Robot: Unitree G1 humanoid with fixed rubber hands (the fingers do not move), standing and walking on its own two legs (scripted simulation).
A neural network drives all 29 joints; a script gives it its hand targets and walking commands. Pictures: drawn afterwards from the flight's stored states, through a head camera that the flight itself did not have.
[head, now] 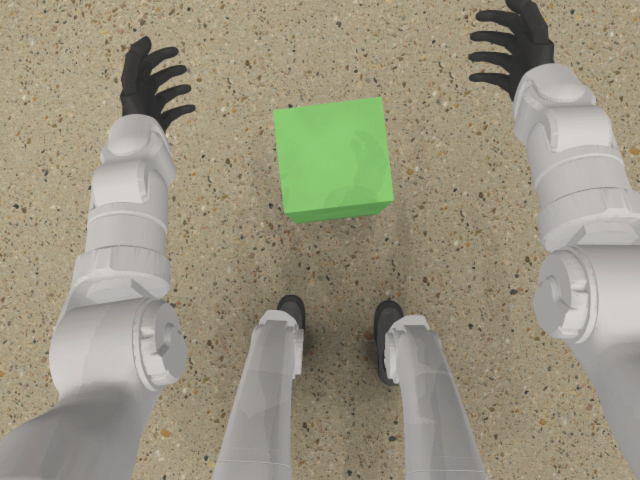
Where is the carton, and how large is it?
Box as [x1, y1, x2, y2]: [273, 97, 393, 223]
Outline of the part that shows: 381,97 273,110 284,213 293,221 297,223 378,213 393,200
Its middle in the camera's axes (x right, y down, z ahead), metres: +0.03 -0.17 +0.87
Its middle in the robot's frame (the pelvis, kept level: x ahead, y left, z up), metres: +0.53 +0.03 -0.53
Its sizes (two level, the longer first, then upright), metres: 0.210 0.200 0.250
